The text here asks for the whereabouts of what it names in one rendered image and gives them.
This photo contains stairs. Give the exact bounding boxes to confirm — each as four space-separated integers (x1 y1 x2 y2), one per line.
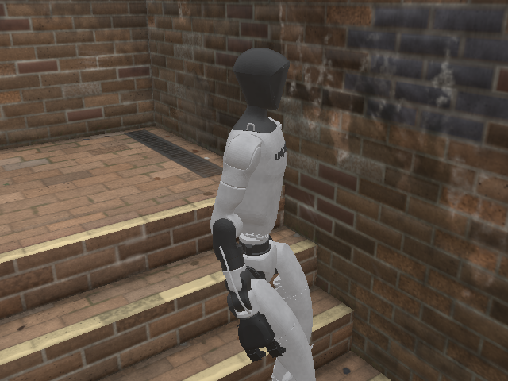
0 186 391 381

